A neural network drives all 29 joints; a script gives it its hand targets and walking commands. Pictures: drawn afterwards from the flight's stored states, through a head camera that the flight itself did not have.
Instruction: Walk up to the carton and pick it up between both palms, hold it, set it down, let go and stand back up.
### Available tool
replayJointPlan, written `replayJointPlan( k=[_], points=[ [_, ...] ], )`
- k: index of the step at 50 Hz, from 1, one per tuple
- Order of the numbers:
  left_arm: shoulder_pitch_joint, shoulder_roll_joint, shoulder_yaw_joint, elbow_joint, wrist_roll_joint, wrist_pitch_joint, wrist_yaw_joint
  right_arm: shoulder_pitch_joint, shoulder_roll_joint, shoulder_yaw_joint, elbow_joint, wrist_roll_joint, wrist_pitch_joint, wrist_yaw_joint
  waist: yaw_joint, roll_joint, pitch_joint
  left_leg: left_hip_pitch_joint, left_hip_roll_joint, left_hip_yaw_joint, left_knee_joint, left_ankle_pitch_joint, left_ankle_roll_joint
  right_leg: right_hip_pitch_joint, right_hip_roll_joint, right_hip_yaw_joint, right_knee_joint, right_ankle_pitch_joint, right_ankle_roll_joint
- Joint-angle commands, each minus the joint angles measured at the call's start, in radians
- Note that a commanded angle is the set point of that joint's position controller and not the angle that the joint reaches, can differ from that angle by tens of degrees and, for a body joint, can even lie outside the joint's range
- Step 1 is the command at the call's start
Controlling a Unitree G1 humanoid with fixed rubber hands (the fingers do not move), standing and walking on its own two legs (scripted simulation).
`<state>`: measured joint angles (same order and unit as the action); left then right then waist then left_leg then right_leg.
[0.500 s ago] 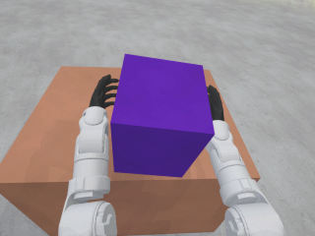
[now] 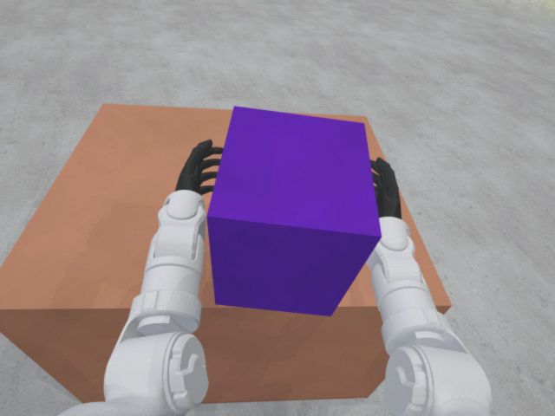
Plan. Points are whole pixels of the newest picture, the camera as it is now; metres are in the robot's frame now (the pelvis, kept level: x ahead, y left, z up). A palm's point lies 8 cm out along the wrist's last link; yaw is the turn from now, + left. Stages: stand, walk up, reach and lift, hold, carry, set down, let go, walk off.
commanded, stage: set down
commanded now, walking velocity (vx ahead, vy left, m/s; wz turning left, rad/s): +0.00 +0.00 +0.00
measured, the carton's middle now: (285, 218) +0.40 +0.00 +0.08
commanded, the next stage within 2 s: none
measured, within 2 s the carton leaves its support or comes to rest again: neither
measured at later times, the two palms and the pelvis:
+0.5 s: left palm (179, 202) +0.41 +0.17 +0.09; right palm (362, 204) +0.41 -0.12 +0.11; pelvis +0.02 +0.00 +0.00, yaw +1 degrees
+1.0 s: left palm (167, 222) +0.40 +0.19 +0.05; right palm (339, 206) +0.43 -0.10 +0.08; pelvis +0.03 -0.01 +0.00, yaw +2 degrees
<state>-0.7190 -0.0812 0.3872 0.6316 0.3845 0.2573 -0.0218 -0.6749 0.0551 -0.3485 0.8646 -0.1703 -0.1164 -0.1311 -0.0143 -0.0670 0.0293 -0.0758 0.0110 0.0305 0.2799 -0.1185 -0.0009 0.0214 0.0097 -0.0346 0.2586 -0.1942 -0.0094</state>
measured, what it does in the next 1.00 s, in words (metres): stands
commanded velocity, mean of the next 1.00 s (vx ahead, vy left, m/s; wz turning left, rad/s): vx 0.00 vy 0.00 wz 0.00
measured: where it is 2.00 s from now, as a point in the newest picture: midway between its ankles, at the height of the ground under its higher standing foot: outside the picture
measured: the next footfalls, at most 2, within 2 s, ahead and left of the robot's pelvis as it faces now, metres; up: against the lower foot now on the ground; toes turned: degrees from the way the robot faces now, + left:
none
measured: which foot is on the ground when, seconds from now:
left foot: down 0.00-1.00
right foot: down 0.00-1.00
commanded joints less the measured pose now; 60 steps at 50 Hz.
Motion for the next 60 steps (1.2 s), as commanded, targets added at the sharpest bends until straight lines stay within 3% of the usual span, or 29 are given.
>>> replayJointPlan(
  k=[1, 4, 7, 8, 13, 17, 21, 27, 33, 38, 40, 45, 50, 52, 55, 60],
  points=[
    [-0.523, -0.413, -0.166, 0.012, -0.012, -0.073, -0.129, -0.728, 0.514, 0.328, -0.144, -0.038, -0.066, 0.154, 0.117, -0.015, -0.362, 0.101, -0.026, 0.091, -0.019, 0.168, 0.017, 0.137, -0.005, -0.072, 0.018, 0.395, 0.098],
    [-0.533, -0.404, -0.142, 0.017, -0.011, -0.093, -0.125, -0.725, 0.503, 0.321, -0.154, -0.054, -0.079, 0.157, 0.108, -0.032, -0.368, 0.112, -0.024, 0.096, -0.009, 0.191, 0.017, 0.131, 0.003, -0.083, 0.019, 0.391, 0.104],
    [-0.569, -0.42, -0.16, 0.012, -0.016, -0.12, -0.116, -0.715, 0.497, 0.275, -0.132, -0.078, -0.095, 0.156, 0.081, -0.014, -0.376, 0.131, -0.021, 0.099, 0.008, 0.211, 0.003, 0.084, 0.012, -0.091, 0.004, 0.355, 0.091],
    [-0.589, -0.425, -0.174, 0.005, -0.022, -0.13, -0.114, -0.707, 0.493, 0.255, -0.119, -0.091, -0.099, 0.158, 0.057, -0.004, -0.386, 0.152, -0.016, 0.097, 0.012, 0.212, -0.004, 0.06, 0.014, -0.103, -0.002, 0.324, 0.088],
    [-0.675, -0.468, -0.271, -0.033, -0.051, -0.162, -0.096, -0.648, 0.483, 0.108, -0.027, -0.168, -0.103, 0.159, -0.045, 0.101, -0.432, 0.22, -0.006, 0.093, 0.031, 0.204, -0.043, -0.066, 0.018, -0.131, -0.033, 0.209, 0.054],
    [-0.667, -0.484, -0.318, -0.034, -0.066, -0.17, -0.092, -0.612, 0.472, 0.052, 0.031, -0.201, -0.11, 0.154, -0.071, 0.149, -0.469, 0.269, 0.001, 0.091, 0.054, 0.306, -0.066, -0.099, 0.02, -0.135, -0.027, 0.266, 0.042],
    [-0.59, -0.482, -0.289, 0.009, -0.047, -0.161, -0.104, -0.613, 0.471, 0.077, 0.046, -0.186, -0.113, 0.151, -0.033, 0.153, -0.458, 0.271, -0.001, 0.088, 0.073, 0.417, -0.072, -0.07, 0.023, -0.121, -0.011, 0.363, 0.048],
    [-0.53, -0.45, -0.184, 0.082, -0.008, -0.164, -0.121, -0.634, 0.511, 0.191, 0.004, -0.139, -0.11, 0.165, 0.065, 0.081, -0.407, 0.134, -0.017, 0.101, 0.048, 0.384, -0.035, 0.061, 0.008, -0.088, 0.031, 0.468, 0.074],
    [-0.546, -0.439, -0.149, 0.071, -0.002, -0.235, -0.085, -0.672, 0.545, 0.275, -0.057, -0.112, -0.157, 0.183, 0.137, 0.044, -0.513, 0.1, -0.009, 0.093, 0.07, 0.445, -0.025, 0.079, 0.014, -0.075, 0.072, 0.56, 0.079],
    [-0.558, -0.447, -0.163, 0.105, -0.005, -0.294, -0.072, -0.663, 0.582, 0.282, -0.039, -0.135, -0.198, 0.167, 0.123, 0.004, -0.554, 0.054, -0.008, 0.097, 0.091, 0.464, -0.019, 0.081, 0.009, -0.068, 0.079, 0.632, 0.079],
    [-0.575, -0.443, -0.173, 0.109, -0.017, -0.314, -0.081, -0.63, 0.595, 0.255, -0.012, -0.166, -0.2, 0.155, 0.087, -0.009, -0.566, 0.012, -0.011, 0.097, 0.075, 0.414, -0.009, 0.106, -0.002, -0.064, 0.083, 0.662, 0.085],
    [-0.612, -0.446, -0.221, 0.122, -0.044, -0.335, -0.102, -0.563, 0.6, 0.149, 0.074, -0.234, -0.195, 0.132, -0.008, 0.035, -0.57, 0.006, -0.012, 0.101, 0.066, 0.379, -0.019, 0.091, -0.008, -0.078, 0.074, 0.658, 0.079],
    [-0.649, -0.461, -0.281, 0.11, -0.063, -0.351, -0.102, -0.537, 0.59, 0.079, 0.127, -0.271, -0.191, 0.129, -0.051, 0.117, -0.611, 0.104, 0.003, 0.092, 0.087, 0.466, -0.051, -0.011, 0.001, -0.104, 0.059, 0.611, 0.068],
    [-0.652, -0.471, -0.289, 0.118, -0.063, -0.355, -0.097, -0.548, 0.585, 0.073, 0.137, -0.271, -0.19, 0.134, -0.036, 0.145, -0.624, 0.148, 0.011, 0.09, 0.102, 0.514, -0.061, -0.071, 0.004, -0.107, 0.052, 0.559, 0.059],
    [-0.643, -0.458, -0.257, 0.157, -0.047, -0.357, -0.093, -0.57, 0.583, 0.088, 0.127, -0.259, -0.192, 0.143, -0.001, 0.136, -0.618, 0.132, 0.013, 0.091, 0.102, 0.518, -0.061, -0.079, 0.007, -0.097, 0.05, 0.544, 0.06],
    [-0.616, -0.425, -0.134, 0.216, 0.006, -0.356, -0.09, -0.627, 0.605, 0.146, 0.083, -0.219, -0.186, 0.169, 0.1, 0.09, -0.563, -0.003, 0.0, 0.108, 0.052, 0.412, -0.031, 0.045, -0.014, -0.057, 0.082, 0.593, 0.072]
  ],
)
